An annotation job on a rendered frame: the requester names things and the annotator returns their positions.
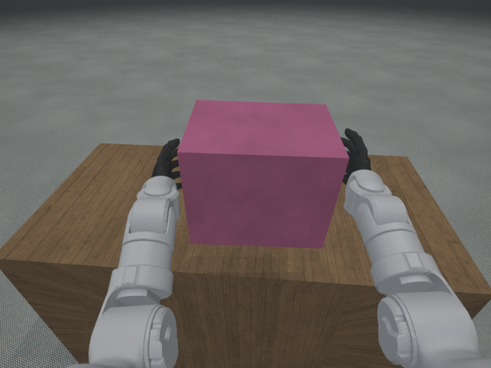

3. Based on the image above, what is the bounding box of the robot left hand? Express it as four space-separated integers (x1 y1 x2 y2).
151 139 182 189

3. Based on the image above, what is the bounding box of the pedestal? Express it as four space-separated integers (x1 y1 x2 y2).
0 143 491 368

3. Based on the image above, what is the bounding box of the robot right forearm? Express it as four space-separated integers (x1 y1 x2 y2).
344 169 479 349

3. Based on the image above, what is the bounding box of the robot right upper arm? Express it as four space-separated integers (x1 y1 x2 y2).
377 291 491 368

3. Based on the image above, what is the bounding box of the robot left forearm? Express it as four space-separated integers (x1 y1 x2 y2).
89 176 180 363

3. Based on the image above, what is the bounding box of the carton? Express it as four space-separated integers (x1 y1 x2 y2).
177 100 349 248

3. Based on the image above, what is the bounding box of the robot right hand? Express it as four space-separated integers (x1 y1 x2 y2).
341 128 371 185

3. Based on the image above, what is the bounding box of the robot left upper arm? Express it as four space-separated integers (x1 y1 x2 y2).
65 304 179 368

